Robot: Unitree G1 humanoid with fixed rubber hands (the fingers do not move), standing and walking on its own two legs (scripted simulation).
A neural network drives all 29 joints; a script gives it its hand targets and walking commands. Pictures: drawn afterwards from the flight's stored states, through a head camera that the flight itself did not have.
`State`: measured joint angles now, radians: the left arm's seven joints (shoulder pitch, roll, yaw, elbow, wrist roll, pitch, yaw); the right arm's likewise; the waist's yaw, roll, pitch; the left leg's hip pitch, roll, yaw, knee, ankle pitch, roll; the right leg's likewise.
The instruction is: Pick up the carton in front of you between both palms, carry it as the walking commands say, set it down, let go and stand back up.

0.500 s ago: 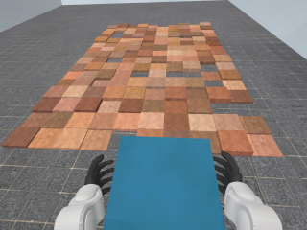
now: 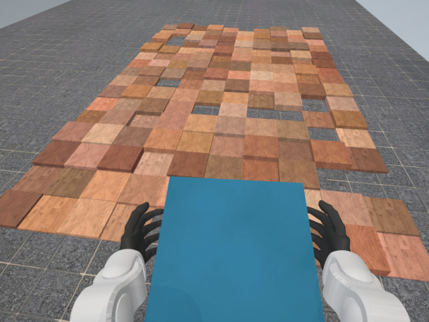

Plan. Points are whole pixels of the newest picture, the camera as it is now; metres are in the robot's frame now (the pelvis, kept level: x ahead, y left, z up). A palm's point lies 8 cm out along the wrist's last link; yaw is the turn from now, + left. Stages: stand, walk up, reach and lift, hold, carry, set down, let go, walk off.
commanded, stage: carry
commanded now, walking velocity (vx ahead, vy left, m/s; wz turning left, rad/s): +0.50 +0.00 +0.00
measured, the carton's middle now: (230, 264) +0.24 +0.00 +0.04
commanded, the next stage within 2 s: none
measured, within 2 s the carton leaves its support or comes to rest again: neither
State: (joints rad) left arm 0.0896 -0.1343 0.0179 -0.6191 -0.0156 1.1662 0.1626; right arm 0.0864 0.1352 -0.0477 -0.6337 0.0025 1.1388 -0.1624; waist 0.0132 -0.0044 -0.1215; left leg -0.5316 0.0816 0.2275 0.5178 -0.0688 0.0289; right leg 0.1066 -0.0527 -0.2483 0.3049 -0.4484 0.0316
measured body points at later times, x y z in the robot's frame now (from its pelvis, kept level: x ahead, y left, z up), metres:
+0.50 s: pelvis +0.32 -0.02 -0.01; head +0.33 -0.03 +0.44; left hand +0.67 +0.14 +0.13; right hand +0.67 -0.18 +0.13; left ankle +0.16 +0.10 -0.72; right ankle +0.45 -0.10 -0.73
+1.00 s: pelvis +0.56 -0.03 +0.02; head +0.65 -0.04 +0.46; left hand +0.93 +0.11 +0.12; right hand +0.92 -0.20 +0.13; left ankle +0.52 +0.07 -0.72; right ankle +0.53 -0.11 -0.69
